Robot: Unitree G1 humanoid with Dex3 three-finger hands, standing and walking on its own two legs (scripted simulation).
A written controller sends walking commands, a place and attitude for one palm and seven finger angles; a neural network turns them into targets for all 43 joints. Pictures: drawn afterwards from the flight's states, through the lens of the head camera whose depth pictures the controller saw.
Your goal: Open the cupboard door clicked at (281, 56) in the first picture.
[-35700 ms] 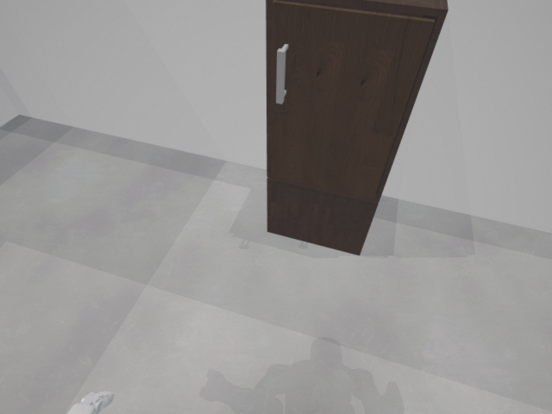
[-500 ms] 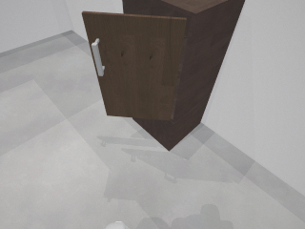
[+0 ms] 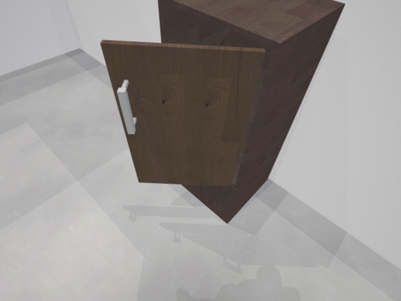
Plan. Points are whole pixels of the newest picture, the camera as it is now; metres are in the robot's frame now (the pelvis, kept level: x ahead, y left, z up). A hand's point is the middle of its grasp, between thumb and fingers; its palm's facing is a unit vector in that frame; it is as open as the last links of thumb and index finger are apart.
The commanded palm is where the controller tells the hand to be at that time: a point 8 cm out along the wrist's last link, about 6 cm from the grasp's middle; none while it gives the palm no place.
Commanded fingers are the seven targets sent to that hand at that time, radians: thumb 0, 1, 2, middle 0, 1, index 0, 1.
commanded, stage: come to a stop and stand still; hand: left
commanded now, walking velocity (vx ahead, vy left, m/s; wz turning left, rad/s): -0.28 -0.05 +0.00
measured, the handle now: (128, 108) +0.59 +0.23 +0.03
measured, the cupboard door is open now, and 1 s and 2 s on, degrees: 41 41 41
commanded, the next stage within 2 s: look again from close up in 1.26 s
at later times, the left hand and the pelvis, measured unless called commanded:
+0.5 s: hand out of the picture +0.04 +0.18 -0.18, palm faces +0.00 -0.97 -0.25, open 7.3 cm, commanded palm none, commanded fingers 0.00 0.90 0.90 -0.20 -0.30 -0.20 -0.30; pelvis +0.00 -0.01 -0.01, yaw -1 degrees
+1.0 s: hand out of the picture +0.07 +0.15 -0.16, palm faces +0.00 -0.97 -0.24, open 7.3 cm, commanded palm none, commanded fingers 0.00 0.90 0.90 -0.20 -0.30 -0.20 -0.30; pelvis +0.03 -0.04 +0.00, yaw +0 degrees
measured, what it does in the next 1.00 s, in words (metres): steps on the spot: right foot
